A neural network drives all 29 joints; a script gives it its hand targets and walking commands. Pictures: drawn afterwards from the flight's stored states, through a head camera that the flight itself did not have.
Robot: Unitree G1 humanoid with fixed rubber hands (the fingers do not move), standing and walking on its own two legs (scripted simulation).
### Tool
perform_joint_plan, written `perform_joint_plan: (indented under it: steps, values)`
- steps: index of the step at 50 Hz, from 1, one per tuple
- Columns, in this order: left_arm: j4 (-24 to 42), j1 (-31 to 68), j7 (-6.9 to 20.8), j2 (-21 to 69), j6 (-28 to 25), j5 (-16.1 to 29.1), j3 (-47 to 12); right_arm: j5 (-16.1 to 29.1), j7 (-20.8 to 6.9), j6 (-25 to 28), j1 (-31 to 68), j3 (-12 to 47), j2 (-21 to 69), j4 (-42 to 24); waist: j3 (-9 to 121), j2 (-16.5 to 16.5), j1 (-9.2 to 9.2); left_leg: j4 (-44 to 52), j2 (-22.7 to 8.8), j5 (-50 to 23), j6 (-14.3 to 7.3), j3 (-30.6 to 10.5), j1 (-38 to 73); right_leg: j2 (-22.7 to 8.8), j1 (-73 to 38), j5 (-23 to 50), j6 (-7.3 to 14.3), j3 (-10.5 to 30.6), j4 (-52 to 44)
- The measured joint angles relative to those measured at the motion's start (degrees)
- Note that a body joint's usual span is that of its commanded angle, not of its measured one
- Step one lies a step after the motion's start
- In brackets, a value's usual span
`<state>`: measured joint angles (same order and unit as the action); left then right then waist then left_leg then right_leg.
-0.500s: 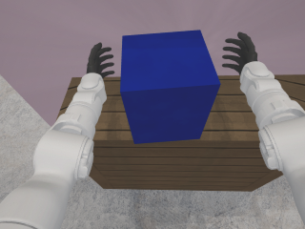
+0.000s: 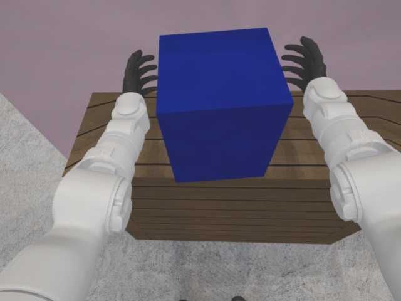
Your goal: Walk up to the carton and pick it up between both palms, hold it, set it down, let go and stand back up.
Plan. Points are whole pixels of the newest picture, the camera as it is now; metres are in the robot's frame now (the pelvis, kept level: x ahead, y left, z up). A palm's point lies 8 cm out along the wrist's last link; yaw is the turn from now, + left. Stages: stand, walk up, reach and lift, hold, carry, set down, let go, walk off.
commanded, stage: reach and lift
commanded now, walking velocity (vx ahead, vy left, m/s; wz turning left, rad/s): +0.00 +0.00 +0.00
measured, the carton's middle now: (216, 113) +0.49 -0.01 +0.06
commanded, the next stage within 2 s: none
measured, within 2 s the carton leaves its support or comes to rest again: neither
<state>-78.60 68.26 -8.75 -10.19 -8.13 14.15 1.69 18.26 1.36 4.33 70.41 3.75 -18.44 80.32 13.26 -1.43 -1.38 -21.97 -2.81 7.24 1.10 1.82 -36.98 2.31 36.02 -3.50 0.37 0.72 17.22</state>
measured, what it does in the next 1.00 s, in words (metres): stands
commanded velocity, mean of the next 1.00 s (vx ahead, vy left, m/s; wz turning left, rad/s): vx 0.00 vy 0.00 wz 0.00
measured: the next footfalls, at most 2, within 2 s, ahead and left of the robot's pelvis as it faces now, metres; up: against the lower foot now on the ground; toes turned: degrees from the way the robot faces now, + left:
none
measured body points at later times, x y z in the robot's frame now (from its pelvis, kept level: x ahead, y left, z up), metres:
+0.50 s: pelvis +0.01 +0.00 +0.01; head +0.09 -0.01 +0.45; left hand +0.49 +0.15 +0.13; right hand +0.51 -0.15 +0.14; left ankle +0.01 +0.13 -0.74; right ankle +0.02 -0.11 -0.74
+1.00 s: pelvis +0.04 -0.01 +0.02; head +0.11 -0.01 +0.46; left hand +0.49 +0.15 +0.13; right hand +0.50 -0.16 +0.14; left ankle +0.01 +0.13 -0.74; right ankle +0.02 -0.11 -0.74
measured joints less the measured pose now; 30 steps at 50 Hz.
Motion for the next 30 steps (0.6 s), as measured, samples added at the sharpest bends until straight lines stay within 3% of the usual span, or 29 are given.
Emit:
perform_joint_plan:
  steps: [4, 10, 25, 27, 30]
  values:
    - [1.60, -0.97, -0.78, 1.65, -0.07, -3.39, 3.09, -3.44, 0.86, -0.55, -0.49, -3.29, 2.21, -1.46, -0.54, 0.18, 0.35, 1.26, 0.13, -0.45, 0.12, -0.21, 1.32, -0.11, -1.36, 0.29, 0.13, -0.22, -1.14]
    - [5.87, -2.88, -1.98, 3.64, 1.63, -11.22, 9.72, -12.36, 3.03, -1.78, -1.69, -12.25, 5.35, -4.86, -1.44, 0.16, 0.37, 3.83, 0.38, -1.48, 0.20, -0.63, 3.65, -0.32, -3.97, 1.21, 0.31, -0.64, -3.89]
    - [12.82, -7.01, -0.14, 7.05, 3.96, -22.65, 21.70, -26.47, 2.39, -4.46, -6.21, -24.72, 10.10, -13.15, -4.27, -0.37, 1.91, 8.40, 0.75, -2.74, 0.36, -1.84, 10.37, -0.60, -10.95, 1.75, 0.64, -1.88, -7.95]
    - [13.98, -7.47, 0.67, 7.81, 3.99, -25.25, 24.78, -30.19, 1.77, -4.86, -6.77, -27.81, 11.41, -15.07, -4.91, -0.51, 2.48, 9.18, 0.86, -3.05, 0.42, -2.26, 11.39, -0.69, -12.05, 1.78, 0.70, -2.30, -8.50]
    - [18.40, -9.06, 3.15, 9.97, 5.16, -31.99, 31.03, -39.84, -0.90, -6.12, -8.56, -35.70, 15.17, -20.86, -5.95, -0.91, 4.06, 10.95, 1.17, -3.79, 0.53, -3.46, 13.49, -0.93, -14.54, 1.94, 0.81, -3.49, -10.08]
